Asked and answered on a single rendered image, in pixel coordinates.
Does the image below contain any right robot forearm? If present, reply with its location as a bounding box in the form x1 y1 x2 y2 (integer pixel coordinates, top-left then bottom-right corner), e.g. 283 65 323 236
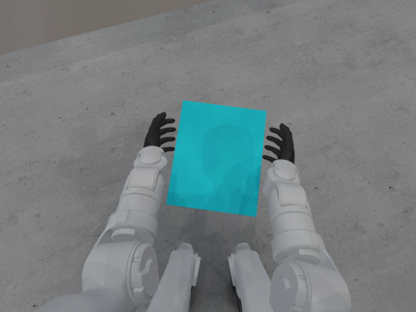
262 159 340 274

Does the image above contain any robot left upper arm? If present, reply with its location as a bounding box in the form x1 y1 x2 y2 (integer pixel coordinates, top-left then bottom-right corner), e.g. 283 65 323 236
34 240 159 312

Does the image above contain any left robot forearm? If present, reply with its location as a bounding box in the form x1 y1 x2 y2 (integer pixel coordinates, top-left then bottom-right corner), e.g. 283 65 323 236
82 146 168 288

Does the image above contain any robot left thigh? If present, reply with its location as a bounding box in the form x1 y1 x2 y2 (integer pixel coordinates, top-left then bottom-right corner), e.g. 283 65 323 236
146 248 201 312

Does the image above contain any robot right upper arm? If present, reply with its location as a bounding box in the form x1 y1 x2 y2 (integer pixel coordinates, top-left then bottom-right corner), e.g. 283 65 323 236
269 259 351 312

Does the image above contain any robot right thigh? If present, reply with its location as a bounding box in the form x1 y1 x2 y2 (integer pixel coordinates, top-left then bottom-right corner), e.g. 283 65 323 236
228 249 273 312

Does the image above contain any robot left hand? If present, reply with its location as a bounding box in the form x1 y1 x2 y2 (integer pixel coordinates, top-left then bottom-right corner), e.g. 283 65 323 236
144 112 176 152

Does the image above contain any robot right hand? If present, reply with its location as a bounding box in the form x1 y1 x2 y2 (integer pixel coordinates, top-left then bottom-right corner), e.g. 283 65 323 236
263 123 294 164

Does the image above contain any robot thigh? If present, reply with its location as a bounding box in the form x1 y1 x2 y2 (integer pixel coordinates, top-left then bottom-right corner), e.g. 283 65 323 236
146 248 201 312
228 249 273 312

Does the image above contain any carton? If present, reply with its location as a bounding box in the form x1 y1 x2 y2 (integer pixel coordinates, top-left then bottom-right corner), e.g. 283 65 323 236
166 100 267 217

